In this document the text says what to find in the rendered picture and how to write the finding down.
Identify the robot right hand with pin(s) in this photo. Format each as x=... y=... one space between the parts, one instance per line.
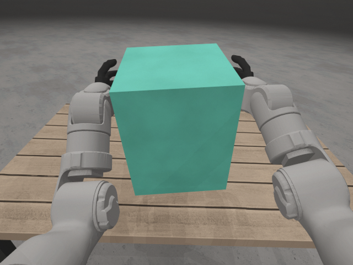
x=245 y=71

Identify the robot left hand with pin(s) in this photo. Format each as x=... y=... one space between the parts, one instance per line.
x=104 y=75

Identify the right robot forearm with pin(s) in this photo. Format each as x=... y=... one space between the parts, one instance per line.
x=288 y=140

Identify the robot right upper arm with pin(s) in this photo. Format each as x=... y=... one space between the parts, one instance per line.
x=314 y=194

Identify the carton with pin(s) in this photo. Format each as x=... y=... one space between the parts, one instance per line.
x=177 y=110

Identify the robot left upper arm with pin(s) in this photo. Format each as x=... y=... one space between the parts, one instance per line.
x=81 y=213

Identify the table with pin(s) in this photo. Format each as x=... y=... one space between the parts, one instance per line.
x=243 y=214

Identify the left robot forearm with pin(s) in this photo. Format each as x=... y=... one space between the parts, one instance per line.
x=88 y=136

